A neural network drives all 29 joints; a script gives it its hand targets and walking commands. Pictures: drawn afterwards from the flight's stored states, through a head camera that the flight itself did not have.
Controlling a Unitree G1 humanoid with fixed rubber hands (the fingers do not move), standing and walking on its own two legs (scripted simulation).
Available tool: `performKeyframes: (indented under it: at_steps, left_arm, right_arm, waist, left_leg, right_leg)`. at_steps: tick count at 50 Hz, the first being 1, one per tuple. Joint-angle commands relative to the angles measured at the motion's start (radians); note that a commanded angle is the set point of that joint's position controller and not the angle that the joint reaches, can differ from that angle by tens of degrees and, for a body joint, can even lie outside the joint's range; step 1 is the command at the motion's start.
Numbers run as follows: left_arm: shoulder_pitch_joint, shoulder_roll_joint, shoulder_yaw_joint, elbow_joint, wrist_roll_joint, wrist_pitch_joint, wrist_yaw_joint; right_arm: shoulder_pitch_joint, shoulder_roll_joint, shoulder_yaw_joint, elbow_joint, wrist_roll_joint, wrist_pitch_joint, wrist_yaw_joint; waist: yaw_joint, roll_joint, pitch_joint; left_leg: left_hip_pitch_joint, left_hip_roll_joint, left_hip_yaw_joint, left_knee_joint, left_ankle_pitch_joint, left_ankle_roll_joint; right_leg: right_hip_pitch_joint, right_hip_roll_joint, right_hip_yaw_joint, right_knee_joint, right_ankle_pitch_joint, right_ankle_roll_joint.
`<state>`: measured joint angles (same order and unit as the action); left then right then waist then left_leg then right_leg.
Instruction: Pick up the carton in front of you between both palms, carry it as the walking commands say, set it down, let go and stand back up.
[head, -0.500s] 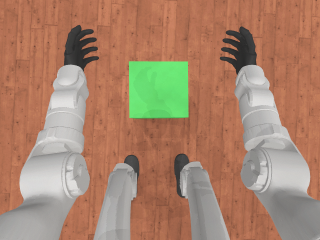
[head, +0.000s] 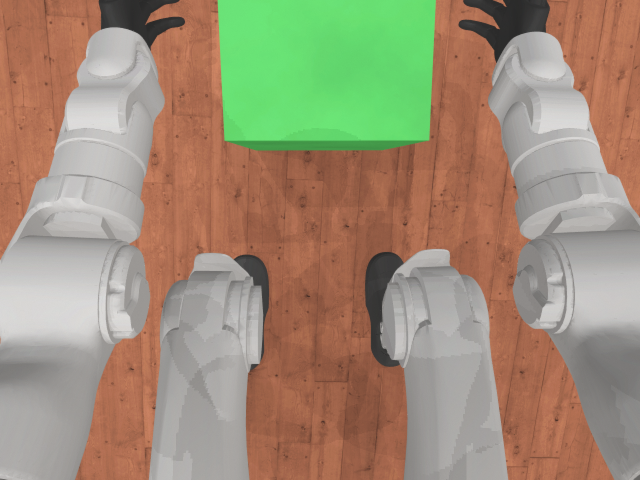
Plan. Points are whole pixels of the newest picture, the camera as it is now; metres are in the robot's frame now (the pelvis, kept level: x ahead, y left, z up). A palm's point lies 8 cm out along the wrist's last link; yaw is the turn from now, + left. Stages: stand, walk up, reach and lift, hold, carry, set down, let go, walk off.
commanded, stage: reach and lift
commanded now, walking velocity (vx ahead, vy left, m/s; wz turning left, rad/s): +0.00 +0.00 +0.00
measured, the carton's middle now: (322, 67) +0.53 -0.01 -0.29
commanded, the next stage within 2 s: none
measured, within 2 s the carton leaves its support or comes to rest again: leaves its support in 1.00 s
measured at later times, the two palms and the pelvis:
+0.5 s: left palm (170, 41) +0.54 +0.16 -0.22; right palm (485, 43) +0.54 -0.19 -0.22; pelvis +0.01 +0.00 -0.04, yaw +0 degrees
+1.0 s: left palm (188, 40) +0.54 +0.14 -0.21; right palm (461, 41) +0.54 -0.16 -0.21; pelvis +0.00 +0.00 -0.05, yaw +1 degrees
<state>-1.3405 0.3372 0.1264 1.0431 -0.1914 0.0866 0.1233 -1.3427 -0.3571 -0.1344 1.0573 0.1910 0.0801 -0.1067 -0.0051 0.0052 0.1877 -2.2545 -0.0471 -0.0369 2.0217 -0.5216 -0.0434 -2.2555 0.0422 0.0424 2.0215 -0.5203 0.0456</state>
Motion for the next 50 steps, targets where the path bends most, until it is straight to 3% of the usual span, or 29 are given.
performKeyframes:
  at_steps: [1,5,11,14,17,22,27,32,35,38,40,42,46,50]
  left_arm:
    - [-0.288,0.127,0.002,-0.017,-0.006,-0.03,-0.001]
    - [-0.335,0.142,-0.015,0.028,-0.019,-0.057,-0.006]
    - [-0.403,0.151,-0.058,-0.024,-0.058,-0.083,0.006]
    - [-0.385,0.134,-0.078,-0.039,-0.075,-0.083,0.01]
    - [-0.328,0.115,-0.077,-0.033,-0.074,-0.081,0.016]
    - [-0.258,0.094,-0.036,0.027,-0.033,-0.082,0.011]
    - [-0.3,0.089,-0.03,0.011,-0.026,-0.092,0.007]
    - [-0.381,-0.002,-0.105,0.0,-0.06,-0.091,0.01]
    - [-0.404,-0.025,-0.081,0.019,-0.025,-0.088,0.019]
    - [-0.551,-0.352,-0.179,-0.012,-0.038,-0.08,-0.042]
    - [-0.664,-0.656,-0.225,-0.023,-0.015,-0.057,-0.119]
    - [-0.684,-0.836,-0.202,-0.036,0.024,-0.024,-0.185]
    - [-0.682,-0.991,-0.182,-0.116,0.044,0.012,-0.249]
    - [-0.713,-1.096,-0.267,-0.269,-0.012,0.035,-0.252]
  right_arm:
    - [-0.289,-0.131,0.001,-0.017,0.007,-0.029,0.0]
    - [-0.336,-0.142,0.019,0.028,0.016,-0.056,0.003]
    - [-0.399,-0.177,0.045,-0.018,0.048,-0.083,-0.005]
    - [-0.377,-0.177,0.058,-0.015,0.056,-0.086,-0.005]
    - [-0.334,-0.147,0.077,-0.014,0.067,-0.084,-0.004]
    - [-0.279,-0.095,0.072,0.028,0.049,-0.078,0.0]
    - [-0.309,-0.092,0.06,0.009,0.031,-0.084,-0.005]
    - [-0.39,-0.01,0.116,-0.011,0.06,-0.083,-0.005]
    - [-0.407,0.005,0.095,0.011,0.027,-0.08,-0.013]
    - [-0.545,0.33,0.177,-0.005,0.028,-0.076,0.045]
    - [-0.66,0.634,0.222,-0.011,0.006,-0.053,0.124]
    - [-0.69,0.806,0.208,-0.034,-0.03,-0.019,0.194]
    - [-0.675,0.966,0.195,-0.112,-0.053,0.019,0.259]
    - [-0.695,1.079,0.278,-0.279,0.007,0.045,0.271]
  waist:
    - [-0.007,0.0,-1.1]
    - [-0.005,-0.003,-1.056]
    - [-0.017,0.008,-1.116]
    - [-0.028,0.014,-1.148]
    - [-0.017,0.006,-1.19]
    - [0.004,-0.021,-1.051]
    - [-0.007,-0.018,-1.034]
    - [-0.009,-0.009,-1.037]
    - [-0.014,0.001,-1.019]
    - [-0.023,0.006,-1.016]
    - [-0.023,0.011,-0.97]
    - [-0.023,0.013,-0.922]
    - [-0.028,0.005,-0.969]
    - [-0.031,0.002,-1.272]
  left_leg:
    - [0.578,0.025,0.078,-0.124,0.122,-0.01]
    - [0.551,0.03,0.069,-0.063,0.165,-0.01]
    - [0.577,0.02,0.068,0.006,0.268,-0.011]
    - [0.629,0.012,0.065,0.029,0.33,-0.013]
    - [0.652,0.004,0.074,0.037,0.364,-0.014]
    - [0.517,0.005,0.083,0.019,0.296,-0.008]
    - [0.5,0.005,0.081,0.012,0.268,-0.004]
    - [0.538,-0.006,0.076,-0.001,0.234,-0.002]
    - [0.558,-0.015,0.071,-0.01,0.21,-0.008]
    - [0.559,-0.04,0.076,-0.004,0.211,-0.003]
    - [0.532,-0.063,0.08,0.008,0.19,0.002]
    - [0.496,-0.081,0.095,0.017,0.172,0.008]
    - [0.481,-0.093,0.113,0.035,0.248,0.02]
    - [0.614,-0.099,0.126,0.053,0.403,0.019]
  right_leg:
    - [0.57,-0.026,-0.079,-0.126,0.132,-0.001]
    - [0.557,-0.03,-0.065,-0.066,0.176,-0.002]
    - [0.586,-0.026,-0.064,0.004,0.283,-0.007]
    - [0.602,-0.023,-0.069,0.025,0.34,-0.007]
    - [0.638,-0.016,-0.074,0.03,0.373,-0.005]
    - [0.593,-0.01,-0.059,0.014,0.327,0.001]
    - [0.569,-0.009,-0.055,0.0,0.3,-0.003]
    - [0.578,-0.001,-0.058,-0.013,0.261,-0.006]
    - [0.58,0.007,-0.063,-0.019,0.231,-0.007]
    - [0.573,0.034,-0.07,-0.016,0.233,-0.02]
    - [0.547,0.052,-0.073,-0.003,0.214,-0.024]
    - [0.522,0.064,-0.086,0.008,0.193,-0.029]
    - [0.515,0.077,-0.106,0.031,0.271,-0.036]
    - [0.641,0.081,-0.124,0.048,0.427,-0.027]
